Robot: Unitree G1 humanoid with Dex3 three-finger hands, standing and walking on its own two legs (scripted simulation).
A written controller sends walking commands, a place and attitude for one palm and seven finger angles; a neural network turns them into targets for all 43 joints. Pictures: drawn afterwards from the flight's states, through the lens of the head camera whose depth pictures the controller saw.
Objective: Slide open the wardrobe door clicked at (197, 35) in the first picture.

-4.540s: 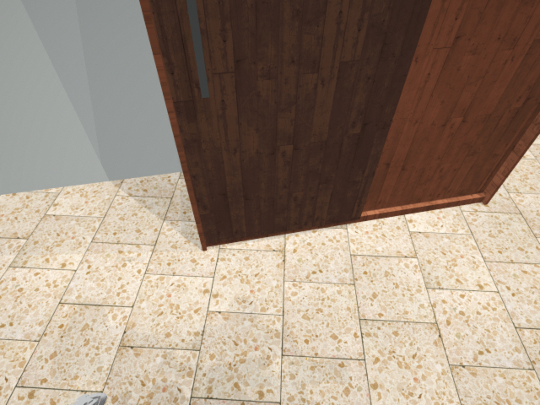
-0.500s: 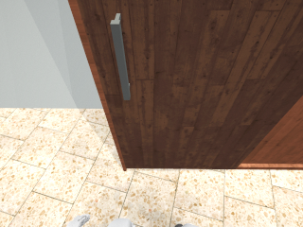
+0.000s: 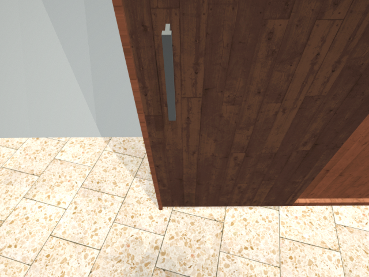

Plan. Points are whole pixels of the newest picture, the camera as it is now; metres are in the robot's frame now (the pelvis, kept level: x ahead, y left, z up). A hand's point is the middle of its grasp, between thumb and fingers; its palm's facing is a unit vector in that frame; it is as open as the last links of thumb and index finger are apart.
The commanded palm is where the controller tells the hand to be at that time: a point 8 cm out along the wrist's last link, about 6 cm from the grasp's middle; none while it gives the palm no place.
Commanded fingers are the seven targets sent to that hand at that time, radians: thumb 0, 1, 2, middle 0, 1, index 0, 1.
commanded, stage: come to a stop and stand still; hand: left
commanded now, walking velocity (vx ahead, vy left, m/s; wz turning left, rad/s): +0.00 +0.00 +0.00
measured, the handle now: (170, 77) +0.55 +0.07 +0.14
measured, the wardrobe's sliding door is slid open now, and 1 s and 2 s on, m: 0.00 0.00 0.00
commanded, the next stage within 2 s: look again from close up in 1.02 s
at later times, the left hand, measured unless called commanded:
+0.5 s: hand out of the picture -0.04 +0.14 -0.18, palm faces +0.01 -0.98 -0.17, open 7.4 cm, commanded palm none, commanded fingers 0.00 0.90 0.90 -0.20 -0.30 -0.20 -0.30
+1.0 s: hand out of the picture -0.04 +0.19 -0.18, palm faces +0.05 -0.98 -0.21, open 7.4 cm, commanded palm none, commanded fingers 0.00 0.90 0.90 -0.20 -0.30 -0.20 -0.30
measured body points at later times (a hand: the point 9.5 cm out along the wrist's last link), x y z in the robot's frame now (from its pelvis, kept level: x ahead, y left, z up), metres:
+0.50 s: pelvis -0.03 -0.01 +0.00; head -0.02 -0.01 +0.45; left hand -0.04 +0.19 -0.16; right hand -0.07 -0.22 -0.17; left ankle +0.03 +0.08 -0.74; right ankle -0.03 -0.13 -0.74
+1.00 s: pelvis -0.05 +0.01 -0.01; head -0.06 +0.02 +0.44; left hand -0.05 +0.25 -0.16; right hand +0.02 -0.23 -0.14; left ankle +0.03 +0.08 -0.74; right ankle -0.03 -0.13 -0.74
